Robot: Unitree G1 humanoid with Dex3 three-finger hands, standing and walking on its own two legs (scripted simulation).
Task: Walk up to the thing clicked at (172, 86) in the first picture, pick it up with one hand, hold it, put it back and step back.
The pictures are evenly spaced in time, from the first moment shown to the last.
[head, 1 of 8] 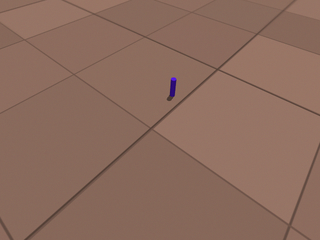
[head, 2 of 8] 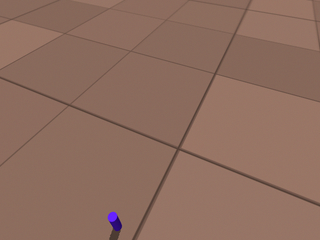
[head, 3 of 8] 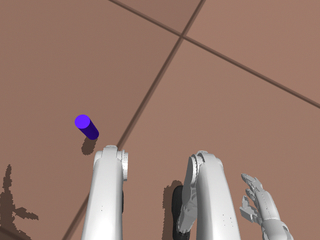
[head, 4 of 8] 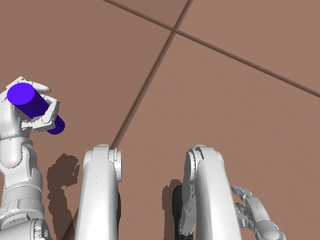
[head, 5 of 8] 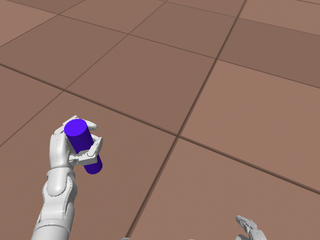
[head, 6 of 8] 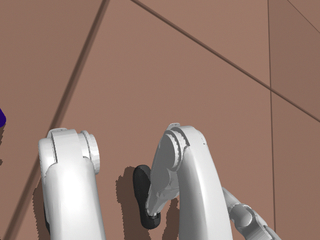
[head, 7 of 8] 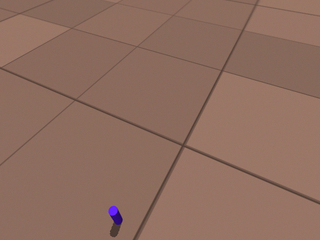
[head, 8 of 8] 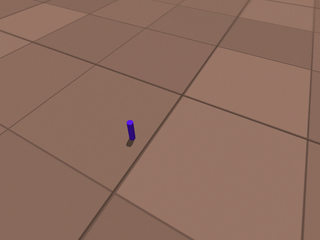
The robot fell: no
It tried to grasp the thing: yes
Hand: left
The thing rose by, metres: 0.68
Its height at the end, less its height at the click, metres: +0.00
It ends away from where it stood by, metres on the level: 0.02
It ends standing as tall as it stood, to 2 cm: yes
